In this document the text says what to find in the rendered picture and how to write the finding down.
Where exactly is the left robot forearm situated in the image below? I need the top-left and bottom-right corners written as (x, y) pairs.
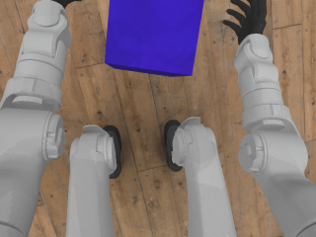
top-left (0, 0), bottom-right (72, 112)

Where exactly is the right robot forearm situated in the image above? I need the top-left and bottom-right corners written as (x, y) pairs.
top-left (233, 34), bottom-right (308, 169)

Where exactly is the robot right hand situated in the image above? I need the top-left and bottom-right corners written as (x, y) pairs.
top-left (222, 0), bottom-right (268, 45)

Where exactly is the right robot shin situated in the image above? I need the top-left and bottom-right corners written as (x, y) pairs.
top-left (171, 117), bottom-right (217, 166)

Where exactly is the carton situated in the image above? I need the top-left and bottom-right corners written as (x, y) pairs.
top-left (105, 0), bottom-right (204, 77)

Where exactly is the left robot foot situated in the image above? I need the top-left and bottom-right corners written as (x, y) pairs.
top-left (103, 125), bottom-right (121, 179)

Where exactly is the right robot upper arm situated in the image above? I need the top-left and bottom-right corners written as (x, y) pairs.
top-left (238, 129), bottom-right (316, 237)

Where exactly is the left robot upper arm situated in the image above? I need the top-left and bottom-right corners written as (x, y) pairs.
top-left (0, 108), bottom-right (65, 237)

